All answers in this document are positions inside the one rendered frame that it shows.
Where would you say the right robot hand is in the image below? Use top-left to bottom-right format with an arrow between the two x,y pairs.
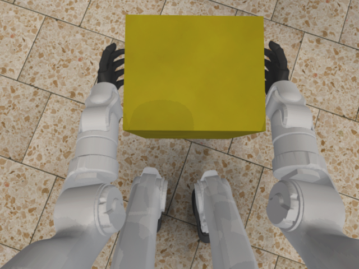
264,41 -> 289,95

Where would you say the left robot hand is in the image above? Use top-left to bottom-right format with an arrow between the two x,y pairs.
97,43 -> 125,90

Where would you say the right robot forearm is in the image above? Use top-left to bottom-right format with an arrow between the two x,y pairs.
265,80 -> 346,222

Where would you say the robot left thigh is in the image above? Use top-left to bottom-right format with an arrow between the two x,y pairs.
110,173 -> 168,269

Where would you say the robot right upper arm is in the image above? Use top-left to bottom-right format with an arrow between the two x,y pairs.
266,179 -> 359,269

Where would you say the carton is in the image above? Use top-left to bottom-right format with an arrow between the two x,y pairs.
123,15 -> 266,139

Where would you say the robot left foot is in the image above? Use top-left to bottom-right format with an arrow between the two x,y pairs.
157,213 -> 162,232

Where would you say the robot left upper arm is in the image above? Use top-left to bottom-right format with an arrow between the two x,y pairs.
0,183 -> 126,269

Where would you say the left robot forearm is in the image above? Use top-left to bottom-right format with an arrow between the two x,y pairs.
53,82 -> 123,227

